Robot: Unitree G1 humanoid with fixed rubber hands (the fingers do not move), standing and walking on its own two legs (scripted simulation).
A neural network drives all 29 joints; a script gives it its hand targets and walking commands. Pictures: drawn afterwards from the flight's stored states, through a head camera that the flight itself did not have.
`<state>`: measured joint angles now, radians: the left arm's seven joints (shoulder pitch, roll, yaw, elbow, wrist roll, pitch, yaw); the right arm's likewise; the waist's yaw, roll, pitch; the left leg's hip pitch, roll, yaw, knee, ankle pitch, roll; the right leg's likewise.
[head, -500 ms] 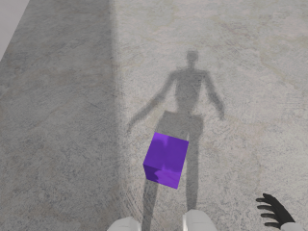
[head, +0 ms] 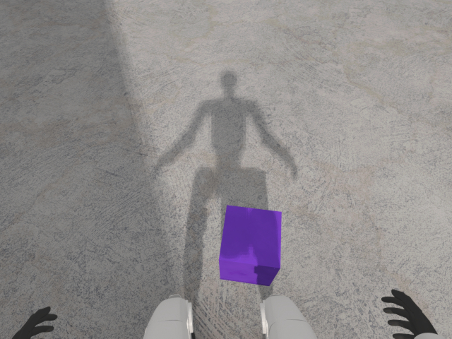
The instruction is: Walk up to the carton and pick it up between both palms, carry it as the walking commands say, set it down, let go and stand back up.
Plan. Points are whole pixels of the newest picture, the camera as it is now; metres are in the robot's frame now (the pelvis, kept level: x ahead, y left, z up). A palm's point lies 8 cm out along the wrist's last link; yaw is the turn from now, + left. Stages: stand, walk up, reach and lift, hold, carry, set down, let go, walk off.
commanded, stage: walk up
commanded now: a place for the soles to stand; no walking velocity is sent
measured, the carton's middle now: (249, 247) +0.44 -0.08 -0.58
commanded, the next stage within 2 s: none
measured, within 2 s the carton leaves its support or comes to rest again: neither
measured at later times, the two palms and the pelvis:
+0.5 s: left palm (55, 302) +0.18 +0.32 -0.08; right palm out of the picture -0.01 -0.34 -0.05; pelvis -0.01 +0.02 +0.02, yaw -13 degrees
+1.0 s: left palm (90, 301) +0.18 +0.25 -0.06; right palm out of the picture +0.00 -0.35 -0.07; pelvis +0.00 -0.02 +0.03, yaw -11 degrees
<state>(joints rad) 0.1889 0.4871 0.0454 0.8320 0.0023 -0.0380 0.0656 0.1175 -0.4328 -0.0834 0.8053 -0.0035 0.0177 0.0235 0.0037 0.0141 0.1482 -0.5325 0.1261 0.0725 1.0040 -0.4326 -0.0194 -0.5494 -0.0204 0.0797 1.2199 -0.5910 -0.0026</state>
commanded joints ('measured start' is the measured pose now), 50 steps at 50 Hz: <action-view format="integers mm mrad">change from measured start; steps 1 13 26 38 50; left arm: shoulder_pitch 83 -40 -8 -120 -216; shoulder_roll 200 209 146 144 132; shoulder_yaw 70 84 103 64 35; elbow -5 -75 -20 45 132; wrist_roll -1 42 14 1 -3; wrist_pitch -7 27 52 32 13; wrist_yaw -22 -59 -104 -72 -63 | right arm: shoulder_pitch -18 55 64 59 40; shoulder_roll -327 -210 -332 -299 -200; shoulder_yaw -74 -32 -39 -3 39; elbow -65 -5 -11 97 197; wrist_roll -1 30 -31 -13 12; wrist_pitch -37 -64 -87 -95 -89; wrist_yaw -36 -84 -75 -56 -52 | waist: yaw -19 1 0 23 -20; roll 188 -188 214 32 -81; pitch -169 -209 -153 -105 -200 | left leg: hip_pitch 150 -36 86 42 244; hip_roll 252 -40 181 110 -23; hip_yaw -386 -11 -232 -394 -116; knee -454 -17 -485 -490 -366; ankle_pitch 144 -87 91 -142 383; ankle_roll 252 68 222 163 70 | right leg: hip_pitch -61 275 136 123 230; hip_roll -22 -176 2 -27 -129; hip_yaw -59 229 -111 -17 33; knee -14 -536 -274 -440 -676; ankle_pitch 58 809 57 75 399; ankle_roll -9 -235 -33 -56 -73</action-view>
